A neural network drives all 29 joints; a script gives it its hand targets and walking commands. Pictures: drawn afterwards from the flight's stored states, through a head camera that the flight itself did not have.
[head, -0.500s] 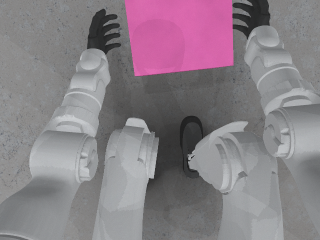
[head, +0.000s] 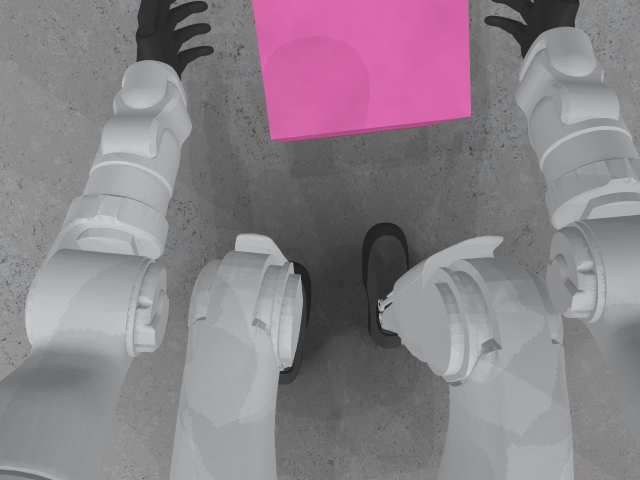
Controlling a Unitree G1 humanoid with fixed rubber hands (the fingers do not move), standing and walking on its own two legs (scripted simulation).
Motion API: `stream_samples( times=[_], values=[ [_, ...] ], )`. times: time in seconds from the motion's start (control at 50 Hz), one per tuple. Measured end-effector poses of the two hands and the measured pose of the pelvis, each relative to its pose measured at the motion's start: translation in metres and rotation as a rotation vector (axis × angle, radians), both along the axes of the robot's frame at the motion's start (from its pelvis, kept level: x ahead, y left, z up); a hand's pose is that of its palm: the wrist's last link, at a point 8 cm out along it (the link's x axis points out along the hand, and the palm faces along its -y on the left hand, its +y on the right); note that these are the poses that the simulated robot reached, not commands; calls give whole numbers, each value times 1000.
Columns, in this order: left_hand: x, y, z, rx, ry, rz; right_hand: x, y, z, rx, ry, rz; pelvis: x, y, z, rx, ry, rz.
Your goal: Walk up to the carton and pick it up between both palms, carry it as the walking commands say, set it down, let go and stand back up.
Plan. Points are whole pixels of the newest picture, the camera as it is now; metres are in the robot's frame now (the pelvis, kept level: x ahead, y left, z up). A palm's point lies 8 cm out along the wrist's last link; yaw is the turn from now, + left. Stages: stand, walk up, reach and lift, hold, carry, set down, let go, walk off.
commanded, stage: set down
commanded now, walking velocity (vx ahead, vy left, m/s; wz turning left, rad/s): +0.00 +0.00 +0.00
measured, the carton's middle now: (353, 41) +0.54 -0.03 -0.27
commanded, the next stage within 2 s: let go in 1.32 s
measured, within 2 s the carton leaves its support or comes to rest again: neither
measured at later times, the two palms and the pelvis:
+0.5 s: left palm out of the picture +0.51 +0.19 -0.01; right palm out of the picture +0.52 -0.21 +0.00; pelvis +0.01 +0.00 +0.10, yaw +0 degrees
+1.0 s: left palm out of the picture +0.51 +0.19 +0.13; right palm out of the picture +0.51 -0.22 +0.14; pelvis +0.06 +0.00 +0.23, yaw -1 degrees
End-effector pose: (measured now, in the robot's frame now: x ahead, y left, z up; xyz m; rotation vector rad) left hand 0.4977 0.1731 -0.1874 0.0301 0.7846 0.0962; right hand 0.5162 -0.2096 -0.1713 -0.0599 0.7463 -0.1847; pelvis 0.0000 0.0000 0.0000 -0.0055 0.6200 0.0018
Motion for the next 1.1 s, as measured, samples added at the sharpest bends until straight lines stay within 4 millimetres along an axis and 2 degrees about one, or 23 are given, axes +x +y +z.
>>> stream_samples(
  times=[0.1, 0.16, 0.26, 0.36, 0.52, 0.62, 0.74, 0.88, 0.98, 1.1],
  values=[
    [1, -4, 20, -4, -73, 5, 8, -3, 25, 7, -99, 11, -6, 0, 18, 1, -116, -8],
    [-1, -3, 38, 1, -71, 12, 1, -2, 37, 24, -90, -1, -6, 0, 28, 0, -133, -10],
    [4, 3, 86, 24, -88, 18, -14, 10, 61, 49, -37, 7, -7, -2, 53, 7, -159, -9],
    [12, 12, 132, 36, -95, 36, -12, 16, 101, 47, -51, 15, -5, -3, 72, 13, -103, -7],
    [11, 13, 183, 11, -72, 23, 3, 2, 175, 14, -81, 3, 9, -3, 100, 11, 65, -11],
    [10, 9, 202, -8, -84, 6, 3, -4, 199, 5, -81, 13, 17, -4, 124, 8, 119, -15],
    [5, 17, 231, 2, -83, 6, -8, -6, 221, 15, -56, 24, 30, -4, 159, 5, 147, -19],
    [5, 22, 279, 0, -75, 5, -10, -9, 269, 19, -60, 38, 48, -3, 201, 3, 142, -25],
    [8, 18, 313, -17, -86, -2, -4, -9, 307, 31, -83, 37, 56, -3, 229, 6, 134, -29],
    [4, 15, 347, -22, -90, -2, -5, -7, 340, 41, -75, 34, 63, -4, 261, 10, 123, -33]
  ],
)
